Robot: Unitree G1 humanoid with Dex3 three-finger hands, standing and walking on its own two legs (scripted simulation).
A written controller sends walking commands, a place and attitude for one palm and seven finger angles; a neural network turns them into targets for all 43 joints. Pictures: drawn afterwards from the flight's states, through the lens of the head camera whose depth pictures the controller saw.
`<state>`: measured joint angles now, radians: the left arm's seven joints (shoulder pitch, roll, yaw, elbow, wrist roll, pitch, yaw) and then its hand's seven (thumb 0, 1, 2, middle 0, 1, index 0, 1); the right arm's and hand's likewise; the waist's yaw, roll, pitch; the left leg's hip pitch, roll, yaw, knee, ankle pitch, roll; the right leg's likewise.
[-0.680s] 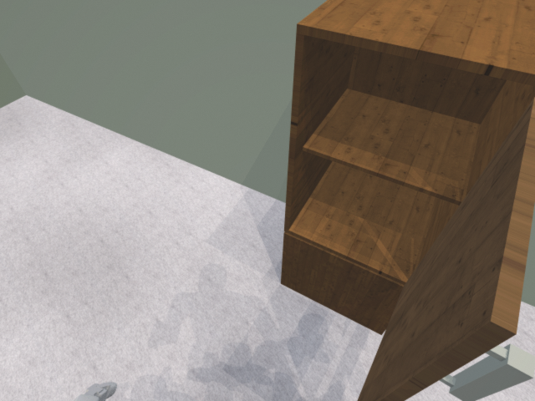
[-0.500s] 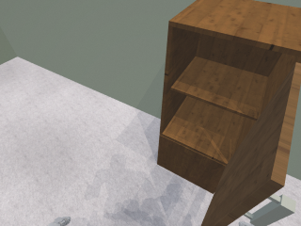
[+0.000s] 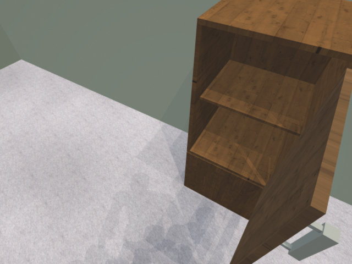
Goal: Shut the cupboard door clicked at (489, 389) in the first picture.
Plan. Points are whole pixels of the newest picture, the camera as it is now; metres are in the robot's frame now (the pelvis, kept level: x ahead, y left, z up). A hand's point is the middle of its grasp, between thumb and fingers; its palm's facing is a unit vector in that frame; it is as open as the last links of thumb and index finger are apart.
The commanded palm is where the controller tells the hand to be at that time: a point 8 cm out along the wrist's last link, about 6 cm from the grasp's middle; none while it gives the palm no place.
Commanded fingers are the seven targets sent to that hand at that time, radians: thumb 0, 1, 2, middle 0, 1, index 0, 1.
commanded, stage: stand and wait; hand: left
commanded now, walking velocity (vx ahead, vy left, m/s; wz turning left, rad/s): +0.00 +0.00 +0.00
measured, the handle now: (299, 236) +0.18 -0.21 +0.05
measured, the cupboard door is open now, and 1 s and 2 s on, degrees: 86 86 86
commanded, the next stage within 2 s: look at it before walking up in 0.14 s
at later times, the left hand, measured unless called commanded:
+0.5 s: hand out of the picture +0.05 +0.21 -0.17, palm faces -0.02 -0.96 -0.27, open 7.4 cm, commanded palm none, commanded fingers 0.00 0.90 0.90 -0.20 -0.30 -0.20 -0.30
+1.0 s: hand out of the picture +0.03 +0.18 -0.17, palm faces +0.00 -0.97 -0.24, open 7.4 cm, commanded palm none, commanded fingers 0.00 0.90 0.90 -0.20 -0.30 -0.20 -0.30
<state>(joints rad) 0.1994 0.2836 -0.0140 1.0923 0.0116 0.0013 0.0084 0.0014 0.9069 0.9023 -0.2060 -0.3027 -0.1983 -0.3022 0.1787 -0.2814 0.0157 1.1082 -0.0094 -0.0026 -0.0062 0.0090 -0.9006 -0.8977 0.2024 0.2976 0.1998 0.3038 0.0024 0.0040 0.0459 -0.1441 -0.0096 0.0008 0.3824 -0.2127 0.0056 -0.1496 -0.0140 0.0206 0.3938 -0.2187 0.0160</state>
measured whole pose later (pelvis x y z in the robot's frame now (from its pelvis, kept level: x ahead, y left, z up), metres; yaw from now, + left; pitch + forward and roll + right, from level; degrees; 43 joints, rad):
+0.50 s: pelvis +0.00 -0.01 +0.00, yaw +0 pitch -1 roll +0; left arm 0.18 0.25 -0.01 1.11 0.01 -0.01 0.01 0.00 0.91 0.90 -0.21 -0.30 -0.20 -0.30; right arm 0.18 -0.25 0.01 1.12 -0.01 -0.01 -0.01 0.01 -0.90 -0.90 0.20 0.30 0.20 0.30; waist 0.00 0.00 0.03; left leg -0.14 0.00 0.00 0.37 -0.20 0.00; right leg -0.15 -0.01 0.02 0.39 -0.21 0.01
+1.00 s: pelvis +0.01 -0.01 +0.00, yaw +0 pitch -1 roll +0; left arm 0.23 0.21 -0.01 1.13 0.01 -0.01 0.02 0.00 0.91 0.90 -0.20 -0.30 -0.20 -0.30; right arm 0.22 -0.21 0.01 1.14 -0.01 -0.01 -0.02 0.01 -0.90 -0.90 0.20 0.30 0.20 0.30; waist 0.00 0.01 0.03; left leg -0.14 0.01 0.00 0.37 -0.22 -0.01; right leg -0.15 0.00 0.02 0.39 -0.23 0.00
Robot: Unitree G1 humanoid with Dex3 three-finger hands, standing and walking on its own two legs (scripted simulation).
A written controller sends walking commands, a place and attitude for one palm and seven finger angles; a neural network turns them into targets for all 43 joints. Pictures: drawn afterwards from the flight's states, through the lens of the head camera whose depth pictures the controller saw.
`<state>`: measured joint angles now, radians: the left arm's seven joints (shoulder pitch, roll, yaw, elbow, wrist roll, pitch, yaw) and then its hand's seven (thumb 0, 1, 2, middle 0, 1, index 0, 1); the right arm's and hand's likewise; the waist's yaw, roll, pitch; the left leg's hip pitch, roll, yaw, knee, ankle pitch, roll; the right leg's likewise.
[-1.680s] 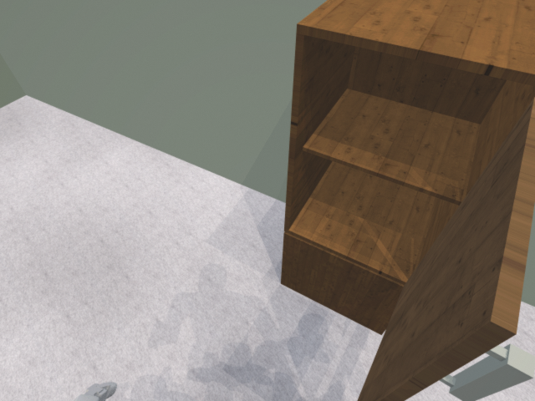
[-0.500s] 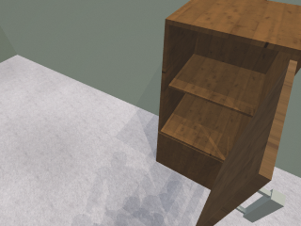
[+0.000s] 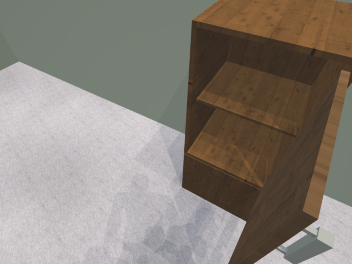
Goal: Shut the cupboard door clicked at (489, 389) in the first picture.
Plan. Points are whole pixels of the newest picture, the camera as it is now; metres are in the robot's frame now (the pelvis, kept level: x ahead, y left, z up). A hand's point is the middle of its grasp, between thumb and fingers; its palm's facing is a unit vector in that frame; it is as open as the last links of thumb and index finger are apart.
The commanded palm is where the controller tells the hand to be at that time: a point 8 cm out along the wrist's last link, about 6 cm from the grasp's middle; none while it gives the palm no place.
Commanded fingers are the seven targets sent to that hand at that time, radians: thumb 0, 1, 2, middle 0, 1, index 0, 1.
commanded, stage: look at it before walking up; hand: left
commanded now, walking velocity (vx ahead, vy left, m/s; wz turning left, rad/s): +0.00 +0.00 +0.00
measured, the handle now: (294, 240) +0.18 -0.20 +0.05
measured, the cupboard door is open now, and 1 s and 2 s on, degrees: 86 86 84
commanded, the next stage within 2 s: walk to a spot facing it in 0.96 s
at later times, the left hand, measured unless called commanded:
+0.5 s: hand out of the picture +0.01 +0.18 -0.18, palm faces +0.02 -0.98 -0.20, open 7.4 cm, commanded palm none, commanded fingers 0.00 0.90 0.90 -0.20 -0.30 -0.20 -0.30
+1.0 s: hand out of the picture -0.01 +0.17 -0.18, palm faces +0.03 -0.98 -0.19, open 7.4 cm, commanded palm none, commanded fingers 0.00 0.90 0.90 -0.20 -0.30 -0.20 -0.30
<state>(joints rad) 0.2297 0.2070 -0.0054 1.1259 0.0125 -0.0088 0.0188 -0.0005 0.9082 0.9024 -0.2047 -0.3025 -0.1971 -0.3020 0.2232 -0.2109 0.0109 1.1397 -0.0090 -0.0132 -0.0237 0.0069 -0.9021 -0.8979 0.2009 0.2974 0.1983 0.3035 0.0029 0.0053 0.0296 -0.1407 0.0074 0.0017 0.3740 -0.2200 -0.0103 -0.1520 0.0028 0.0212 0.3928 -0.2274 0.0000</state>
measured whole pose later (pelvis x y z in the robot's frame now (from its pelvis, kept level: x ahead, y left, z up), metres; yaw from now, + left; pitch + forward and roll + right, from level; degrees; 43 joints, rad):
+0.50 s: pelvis +0.00 +0.00 +0.00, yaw +0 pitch -1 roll +0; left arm 0.26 0.17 0.00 1.13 0.01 -0.01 0.02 0.00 0.91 0.90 -0.20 -0.30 -0.20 -0.30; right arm 0.26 -0.17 0.01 1.14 -0.01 -0.02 -0.03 0.01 -0.90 -0.90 0.20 0.30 0.20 0.30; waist 0.00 0.00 0.02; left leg -0.14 0.01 0.00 0.39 -0.23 -0.01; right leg -0.15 0.01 0.02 0.40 -0.23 0.00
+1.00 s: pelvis +0.00 +0.00 +0.00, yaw +0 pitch -1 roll +0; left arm 0.29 0.16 0.00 1.13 0.01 -0.01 0.03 0.00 0.91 0.90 -0.20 -0.30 -0.20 -0.30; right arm 0.29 -0.15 0.01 1.15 -0.01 -0.02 -0.04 0.01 -0.90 -0.90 0.20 0.30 0.20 0.30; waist 0.00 0.00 0.02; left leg -0.14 0.01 0.00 0.39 -0.23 -0.01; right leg -0.15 0.01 0.02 0.40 -0.23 0.00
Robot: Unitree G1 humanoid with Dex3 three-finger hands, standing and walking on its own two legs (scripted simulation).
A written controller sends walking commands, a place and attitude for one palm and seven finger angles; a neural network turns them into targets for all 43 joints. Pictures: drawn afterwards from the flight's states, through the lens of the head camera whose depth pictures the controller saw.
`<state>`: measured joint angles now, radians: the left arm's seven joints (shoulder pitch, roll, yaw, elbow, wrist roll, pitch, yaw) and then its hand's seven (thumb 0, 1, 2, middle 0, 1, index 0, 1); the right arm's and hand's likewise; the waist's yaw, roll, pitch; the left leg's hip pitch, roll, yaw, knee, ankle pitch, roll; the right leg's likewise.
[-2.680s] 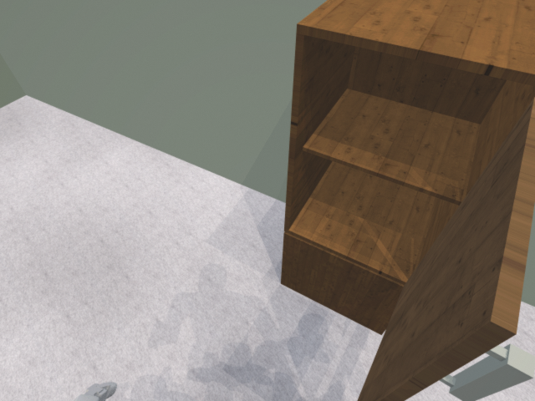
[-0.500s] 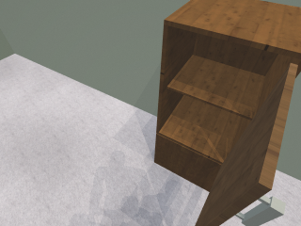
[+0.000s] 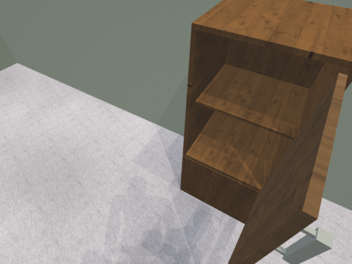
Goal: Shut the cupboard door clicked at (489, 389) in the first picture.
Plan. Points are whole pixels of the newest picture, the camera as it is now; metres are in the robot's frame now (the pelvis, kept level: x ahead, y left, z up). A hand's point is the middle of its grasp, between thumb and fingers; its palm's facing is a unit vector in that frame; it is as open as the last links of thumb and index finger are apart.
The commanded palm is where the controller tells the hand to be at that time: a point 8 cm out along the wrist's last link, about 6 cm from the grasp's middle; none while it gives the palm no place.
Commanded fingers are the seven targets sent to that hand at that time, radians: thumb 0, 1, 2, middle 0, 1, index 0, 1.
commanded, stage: walk to a spot facing it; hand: left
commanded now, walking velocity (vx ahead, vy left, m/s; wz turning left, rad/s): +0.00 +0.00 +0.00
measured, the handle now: (293, 241) +0.18 -0.20 +0.05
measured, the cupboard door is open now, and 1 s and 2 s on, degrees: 86 84 43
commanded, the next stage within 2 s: none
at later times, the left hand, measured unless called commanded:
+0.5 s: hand out of the picture -0.01 +0.23 -0.20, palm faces +0.23 -0.94 -0.24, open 7.4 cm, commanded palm none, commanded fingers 0.00 0.90 0.90 -0.20 -0.30 -0.20 -0.30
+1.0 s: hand out of the picture -0.08 +0.19 -0.15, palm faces +0.50 -0.81 -0.30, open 7.4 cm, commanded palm none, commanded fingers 0.00 0.90 0.90 -0.20 -0.30 -0.20 -0.30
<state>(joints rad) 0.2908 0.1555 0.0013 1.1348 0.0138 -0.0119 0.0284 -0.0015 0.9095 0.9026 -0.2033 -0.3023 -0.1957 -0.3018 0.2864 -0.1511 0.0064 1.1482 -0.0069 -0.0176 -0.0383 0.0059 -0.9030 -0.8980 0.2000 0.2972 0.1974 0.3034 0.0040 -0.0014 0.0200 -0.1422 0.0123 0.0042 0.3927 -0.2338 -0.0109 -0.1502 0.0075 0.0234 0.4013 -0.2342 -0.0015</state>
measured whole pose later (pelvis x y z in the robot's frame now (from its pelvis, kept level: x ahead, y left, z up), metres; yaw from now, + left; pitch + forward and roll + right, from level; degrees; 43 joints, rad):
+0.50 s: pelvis -0.02 +0.02 -0.02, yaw +10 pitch +0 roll +0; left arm 0.21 0.22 0.08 1.00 0.02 0.05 0.03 0.00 0.91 0.90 -0.20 -0.30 -0.20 -0.30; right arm 0.26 -0.19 -0.05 1.01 -0.02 0.02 -0.01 0.01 -0.90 -0.90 0.20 0.30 0.20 0.30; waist -0.01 -0.04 0.06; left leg -0.33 -0.05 0.00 0.62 -0.29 0.05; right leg -0.36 -0.07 -0.05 0.89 -0.48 0.03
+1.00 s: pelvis +0.00 -0.01 +0.00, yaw +30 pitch +1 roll +1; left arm 0.33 0.20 0.05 0.94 0.02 -0.02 0.01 0.00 0.91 0.90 -0.21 -0.30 -0.20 -0.30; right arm 0.25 -0.25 -0.10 0.95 -0.03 0.04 0.03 0.01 -0.91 -0.90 0.20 0.30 0.18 0.30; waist -0.02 0.05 0.03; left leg -0.61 -0.01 -0.02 1.12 -0.25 -0.02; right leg -0.08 -0.05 -0.10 0.35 -0.29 0.00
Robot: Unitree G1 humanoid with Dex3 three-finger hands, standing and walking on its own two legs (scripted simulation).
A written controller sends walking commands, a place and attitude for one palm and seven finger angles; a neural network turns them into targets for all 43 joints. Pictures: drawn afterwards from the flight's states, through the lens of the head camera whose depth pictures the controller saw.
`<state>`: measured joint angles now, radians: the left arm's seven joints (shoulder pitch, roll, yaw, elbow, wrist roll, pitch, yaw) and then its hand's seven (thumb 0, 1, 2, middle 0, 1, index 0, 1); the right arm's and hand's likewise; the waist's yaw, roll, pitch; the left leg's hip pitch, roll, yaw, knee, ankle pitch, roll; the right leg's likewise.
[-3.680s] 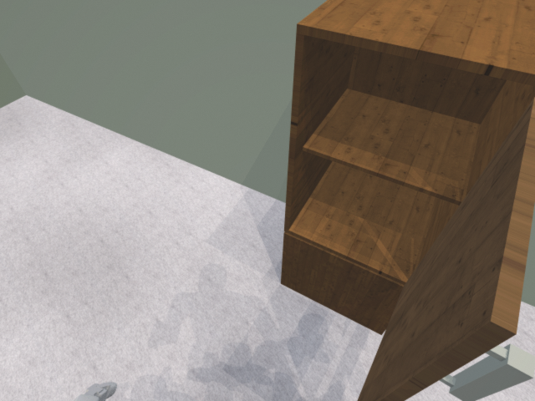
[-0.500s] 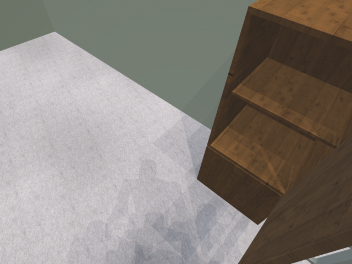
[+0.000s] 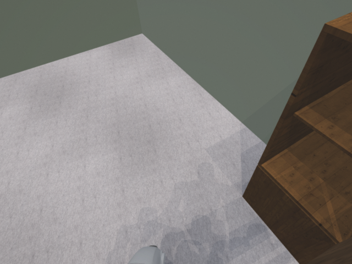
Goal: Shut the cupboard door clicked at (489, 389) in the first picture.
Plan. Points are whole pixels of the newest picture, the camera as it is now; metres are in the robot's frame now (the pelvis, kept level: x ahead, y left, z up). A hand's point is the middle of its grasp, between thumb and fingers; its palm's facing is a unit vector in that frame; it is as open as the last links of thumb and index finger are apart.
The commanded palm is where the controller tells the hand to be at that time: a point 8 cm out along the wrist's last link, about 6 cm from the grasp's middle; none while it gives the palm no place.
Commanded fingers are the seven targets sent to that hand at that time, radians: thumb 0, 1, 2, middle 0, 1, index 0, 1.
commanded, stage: walk to a spot facing it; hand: left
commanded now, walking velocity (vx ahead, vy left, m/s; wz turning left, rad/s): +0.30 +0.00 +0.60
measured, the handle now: out of the picture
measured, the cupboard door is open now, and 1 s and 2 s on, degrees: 84 43 43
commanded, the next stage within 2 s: turn to face it in 1.40 s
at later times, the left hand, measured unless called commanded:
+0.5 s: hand (71, 258) +0.16 +0.31 -0.18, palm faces +0.27 -0.95 -0.16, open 7.4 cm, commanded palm none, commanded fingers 0.00 0.90 0.90 -0.20 -0.30 -0.20 -0.30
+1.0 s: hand (90, 171) +0.43 +0.33 -0.18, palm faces +0.36 -0.91 -0.18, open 7.4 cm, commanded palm none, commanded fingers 0.00 0.90 0.90 -0.20 -0.30 -0.20 -0.30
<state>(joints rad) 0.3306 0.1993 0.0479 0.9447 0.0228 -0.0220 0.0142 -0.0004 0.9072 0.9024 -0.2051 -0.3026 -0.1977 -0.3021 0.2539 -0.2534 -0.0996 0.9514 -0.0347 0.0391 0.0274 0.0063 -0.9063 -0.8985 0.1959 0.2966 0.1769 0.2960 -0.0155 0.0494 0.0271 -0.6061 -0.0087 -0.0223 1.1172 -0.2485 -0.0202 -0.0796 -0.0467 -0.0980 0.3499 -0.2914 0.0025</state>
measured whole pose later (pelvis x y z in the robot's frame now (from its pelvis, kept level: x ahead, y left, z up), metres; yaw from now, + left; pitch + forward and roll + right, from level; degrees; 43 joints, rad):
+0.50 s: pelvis +0.14 +0.11 -0.01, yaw +15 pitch +1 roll -1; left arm 0.20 0.21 0.07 0.96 0.04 -0.02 -0.02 0.00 0.91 0.90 -0.20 -0.30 -0.19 -0.30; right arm 0.29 -0.19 -0.05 0.99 -0.02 -0.06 -0.01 0.01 -0.90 -0.90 0.20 0.30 0.19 0.30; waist -0.01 -0.05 0.05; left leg -0.24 -0.08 0.06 0.45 -0.23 0.12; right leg -0.60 -0.13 -0.04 1.18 -0.23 0.05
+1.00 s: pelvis +0.39 +0.13 -0.02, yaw +22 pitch -1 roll -1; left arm 0.14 0.16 0.05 0.97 0.02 -0.08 -0.01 0.00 0.91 0.90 -0.20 -0.30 -0.20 -0.30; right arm 0.46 -0.14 -0.05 1.15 -0.01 -0.04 -0.02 0.01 -0.90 -0.90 0.20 0.30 0.20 0.30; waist -0.04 0.03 0.08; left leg -0.26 -0.02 -0.02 1.18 -0.41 0.05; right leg -0.34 -0.03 -0.17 0.60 -0.25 -0.05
